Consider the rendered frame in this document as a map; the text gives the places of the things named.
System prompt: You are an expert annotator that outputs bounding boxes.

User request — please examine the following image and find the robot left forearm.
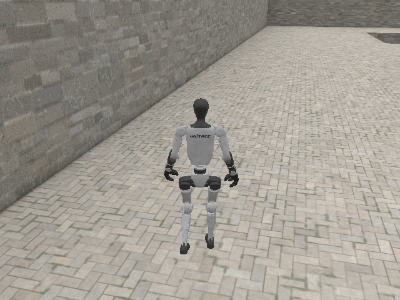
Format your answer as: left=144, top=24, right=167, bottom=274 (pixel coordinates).
left=165, top=150, right=176, bottom=172

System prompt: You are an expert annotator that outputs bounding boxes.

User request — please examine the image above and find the right robot upper arm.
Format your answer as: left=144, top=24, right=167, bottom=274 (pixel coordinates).
left=214, top=126, right=231, bottom=161

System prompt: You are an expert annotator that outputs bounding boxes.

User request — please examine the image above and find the left robot hand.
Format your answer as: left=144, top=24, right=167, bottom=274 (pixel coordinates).
left=164, top=169, right=179, bottom=181

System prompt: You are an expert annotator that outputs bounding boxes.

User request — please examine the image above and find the robot right foot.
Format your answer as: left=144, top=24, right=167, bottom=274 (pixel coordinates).
left=205, top=233, right=214, bottom=249

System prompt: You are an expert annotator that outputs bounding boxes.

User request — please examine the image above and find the right robot hand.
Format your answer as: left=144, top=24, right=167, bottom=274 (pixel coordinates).
left=224, top=174, right=239, bottom=188

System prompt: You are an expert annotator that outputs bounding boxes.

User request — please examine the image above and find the right robot shin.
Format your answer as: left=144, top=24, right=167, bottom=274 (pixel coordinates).
left=207, top=202, right=217, bottom=241

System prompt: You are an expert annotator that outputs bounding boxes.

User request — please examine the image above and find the robot right forearm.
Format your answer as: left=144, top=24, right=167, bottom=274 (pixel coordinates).
left=224, top=152, right=237, bottom=176

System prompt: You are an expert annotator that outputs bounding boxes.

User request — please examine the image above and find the left robot upper arm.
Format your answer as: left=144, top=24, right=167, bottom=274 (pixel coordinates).
left=170, top=126, right=188, bottom=159

